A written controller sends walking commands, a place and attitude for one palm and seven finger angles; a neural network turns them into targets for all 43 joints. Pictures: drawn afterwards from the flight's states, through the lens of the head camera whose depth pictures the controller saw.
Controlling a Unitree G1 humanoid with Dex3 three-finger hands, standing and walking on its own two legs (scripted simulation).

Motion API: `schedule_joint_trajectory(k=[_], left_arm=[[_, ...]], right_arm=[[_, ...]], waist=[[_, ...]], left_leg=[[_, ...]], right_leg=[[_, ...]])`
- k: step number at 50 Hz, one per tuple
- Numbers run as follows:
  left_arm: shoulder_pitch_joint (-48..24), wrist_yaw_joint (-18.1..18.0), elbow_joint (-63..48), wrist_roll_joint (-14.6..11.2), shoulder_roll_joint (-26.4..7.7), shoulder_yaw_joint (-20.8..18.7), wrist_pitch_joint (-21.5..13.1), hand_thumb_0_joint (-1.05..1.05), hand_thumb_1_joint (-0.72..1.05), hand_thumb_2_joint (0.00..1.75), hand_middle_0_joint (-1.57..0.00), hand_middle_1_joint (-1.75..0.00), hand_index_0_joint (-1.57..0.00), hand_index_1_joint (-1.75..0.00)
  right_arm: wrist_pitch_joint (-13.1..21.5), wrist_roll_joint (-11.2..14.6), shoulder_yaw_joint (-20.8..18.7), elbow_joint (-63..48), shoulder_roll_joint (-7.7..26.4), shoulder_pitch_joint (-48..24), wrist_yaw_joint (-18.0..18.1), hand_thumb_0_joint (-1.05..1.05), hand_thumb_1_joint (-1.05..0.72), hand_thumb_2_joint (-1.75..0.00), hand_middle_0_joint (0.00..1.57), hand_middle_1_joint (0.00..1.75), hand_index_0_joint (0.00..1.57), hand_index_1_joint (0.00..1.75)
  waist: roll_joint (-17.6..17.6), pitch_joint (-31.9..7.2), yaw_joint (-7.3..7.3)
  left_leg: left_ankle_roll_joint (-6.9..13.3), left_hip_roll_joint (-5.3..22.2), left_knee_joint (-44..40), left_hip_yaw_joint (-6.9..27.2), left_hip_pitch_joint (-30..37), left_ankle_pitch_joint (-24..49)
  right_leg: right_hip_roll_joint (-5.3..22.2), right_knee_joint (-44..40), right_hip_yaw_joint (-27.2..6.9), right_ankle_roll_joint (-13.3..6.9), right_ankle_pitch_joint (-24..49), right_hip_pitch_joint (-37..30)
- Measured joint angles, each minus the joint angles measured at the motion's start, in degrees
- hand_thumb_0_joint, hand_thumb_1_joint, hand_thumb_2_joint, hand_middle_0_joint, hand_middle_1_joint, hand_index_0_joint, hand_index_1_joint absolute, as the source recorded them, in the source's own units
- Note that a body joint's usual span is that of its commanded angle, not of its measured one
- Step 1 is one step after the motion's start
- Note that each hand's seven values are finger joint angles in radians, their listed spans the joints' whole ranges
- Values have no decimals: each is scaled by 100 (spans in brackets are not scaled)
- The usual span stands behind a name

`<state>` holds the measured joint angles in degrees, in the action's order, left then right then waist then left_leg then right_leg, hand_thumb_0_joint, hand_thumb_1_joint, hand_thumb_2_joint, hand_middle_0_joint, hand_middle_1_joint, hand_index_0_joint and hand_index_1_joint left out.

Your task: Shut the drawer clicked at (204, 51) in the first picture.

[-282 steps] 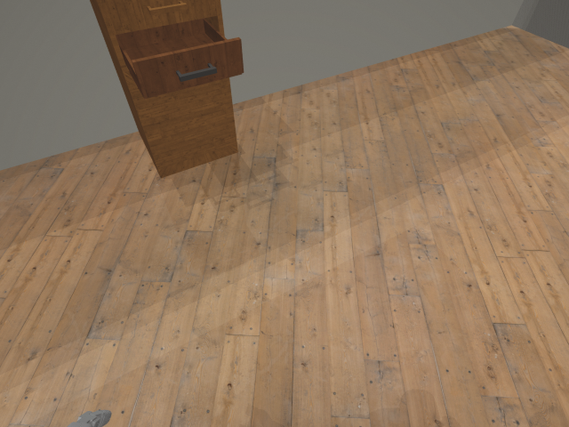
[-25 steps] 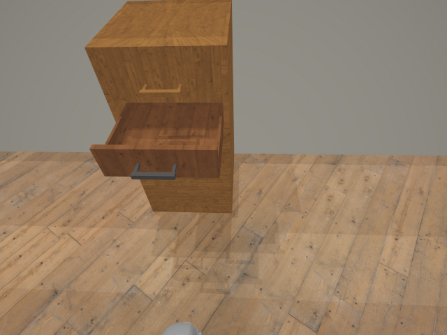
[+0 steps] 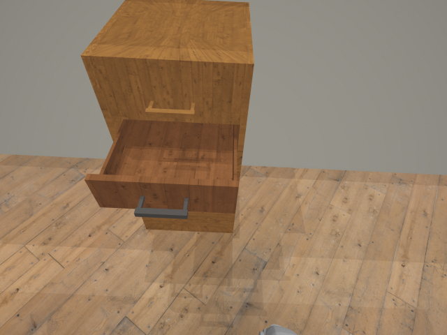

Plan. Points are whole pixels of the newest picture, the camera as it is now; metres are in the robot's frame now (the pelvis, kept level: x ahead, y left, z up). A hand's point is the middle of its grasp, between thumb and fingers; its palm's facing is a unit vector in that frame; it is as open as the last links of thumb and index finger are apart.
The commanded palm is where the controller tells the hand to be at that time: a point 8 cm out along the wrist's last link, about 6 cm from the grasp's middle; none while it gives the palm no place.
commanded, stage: take the last steps up to it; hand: left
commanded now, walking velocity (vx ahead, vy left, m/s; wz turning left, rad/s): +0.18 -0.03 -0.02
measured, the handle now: (162, 207) +0.44 +0.19 -0.14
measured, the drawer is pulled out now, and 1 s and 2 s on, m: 0.24 0.24 0.24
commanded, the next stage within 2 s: come to a stop and stand still in 0.06 s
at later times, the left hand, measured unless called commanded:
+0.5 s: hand (145, 325) +0.17 +0.17 -0.17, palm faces +0.04 -0.97 -0.25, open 7.2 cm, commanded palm none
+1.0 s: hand out of the picture +0.06 +0.19 -0.18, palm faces +0.01 -0.98 -0.19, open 7.4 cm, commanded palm none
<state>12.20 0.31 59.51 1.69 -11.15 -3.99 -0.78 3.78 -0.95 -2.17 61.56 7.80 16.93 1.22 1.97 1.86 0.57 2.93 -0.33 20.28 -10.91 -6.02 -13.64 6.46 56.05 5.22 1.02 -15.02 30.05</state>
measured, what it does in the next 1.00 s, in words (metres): steps on the spot: right foot, then left foot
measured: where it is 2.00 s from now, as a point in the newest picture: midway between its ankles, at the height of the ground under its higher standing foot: outside the picture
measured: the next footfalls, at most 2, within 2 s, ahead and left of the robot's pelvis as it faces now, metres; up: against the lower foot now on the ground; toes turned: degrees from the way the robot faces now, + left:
right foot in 0.20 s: +0.18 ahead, -0.13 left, +0.00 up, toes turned -9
left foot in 0.60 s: +0.13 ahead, +0.08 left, +0.00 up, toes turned +0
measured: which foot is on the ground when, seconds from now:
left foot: down 0.00-0.20, up 0.22-0.58, down 0.60-1.00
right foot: up 0.00-0.18, down 0.20-0.60, up 0.62-1.00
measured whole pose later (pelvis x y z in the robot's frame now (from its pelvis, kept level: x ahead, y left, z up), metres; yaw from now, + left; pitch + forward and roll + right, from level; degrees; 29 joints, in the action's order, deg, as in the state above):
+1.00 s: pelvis +0.06 +0.00 +0.00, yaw -1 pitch +0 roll +0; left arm 15.6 -0.4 64.0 1.0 -11.1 -2.7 3.3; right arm -0.5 -1.1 -2.1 61.7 8.6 12.9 2.4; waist 1.5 2.0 -0.8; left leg 0.3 1.9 21.4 -3.9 -13.0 -8.5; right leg 1.8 38.7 1.0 1.6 -25.4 13.0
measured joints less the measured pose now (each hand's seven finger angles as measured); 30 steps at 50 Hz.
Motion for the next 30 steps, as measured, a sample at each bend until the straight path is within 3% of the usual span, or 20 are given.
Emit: schedule_joint_trajectory(k=[5, 9, 10, 13, 17, 25, 30], left_arm=[[-417, 8, -189, -6, 72, 40, 28, 0, 91, 90, -19, -30, -20, -30], [-537, 21, -250, -1, 164, 89, -33, 0, 91, 90, -19, -30, -20, -30], [-540, 16, -258, 5, 175, 104, -97, 0, 91, 90, -20, -30, -20, -30], [-572, -48, -182, -42, 318, 185, -246, 0, 91, 90, -20, -30, -20, -30], [-526, -205, -117, -80, 444, 190, -132, -1, 92, 90, -20, -30, -21, -30], [-507, -235, -213, 19, 183, 79, 174, -1, 93, 90, -20, -30, -21, -30], [-326, -215, -207, -2, -45, 22, 281, 0, 92, 90, -20, -30, -21, -30]], right_arm=[[-73, -42, 13, 197, -94, 283, -28, 0, -92, -90, 20, 30, 20, 30], [-140, -55, 17, 334, -122, 486, -29, 1, -91, -90, 20, 30, 20, 30], [-150, -33, 24, 370, -134, 544, -28, 1, -91, -90, 20, 30, 20, 30], [-276, 60, 29, 457, -86, 437, 7, 1, -91, -90, 20, 30, 20, 30], [-479, 126, -26, 335, -17, 113, 79, 1, -91, -90, 20, 30, 20, 30], [-665, 77, -167, -246, 233, -712, 22, 1, -91, -90, 20, 30, 19, 30], [-502, 61, -134, -480, 289, -839, -5, 0, -91, -90, 20, 30, 19, 30]], waist=[[-100, 45, -174], [-233, 116, -299], [-246, 126, -305], [-432, 274, -325], [-413, 332, -246], [-305, 473, -34], [-175, 354, 0]], left_leg=[[-91, -23, -26, -3, 359, -283], [-259, 123, 444, -18, 467, -795], [-299, 180, 771, 0, 389, -998], [-342, 348, 2397, 452, -267, -1599], [-432, 266, 3337, 857, -1048, -1751], [-567, 202, 3117, 964, -1670, -1306], [-459, 228, 1464, 862, -1017, -346]], right_leg=[[-21, -1162, 2, -20, 61, -240], [-195, -2083, 144, -127, 241, -792], [-238, -2264, 164, -211, 551, -941], [-383, -2037, 310, -416, 149, -1043], [-392, -2353, 337, -415, 142, -1264], [-290, -2599, 254, -304, 391, -1222], [-238, -2257, 233, -108, 312, -1009]])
